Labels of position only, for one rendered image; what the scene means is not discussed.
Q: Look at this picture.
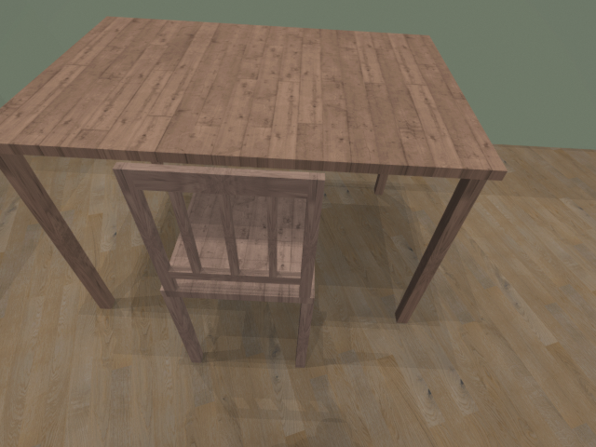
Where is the table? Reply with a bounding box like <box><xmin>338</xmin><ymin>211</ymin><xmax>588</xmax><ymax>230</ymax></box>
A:
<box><xmin>0</xmin><ymin>16</ymin><xmax>508</xmax><ymax>323</ymax></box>

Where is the chair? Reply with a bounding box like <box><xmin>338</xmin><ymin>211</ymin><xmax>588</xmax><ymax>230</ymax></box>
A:
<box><xmin>113</xmin><ymin>162</ymin><xmax>325</xmax><ymax>368</ymax></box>

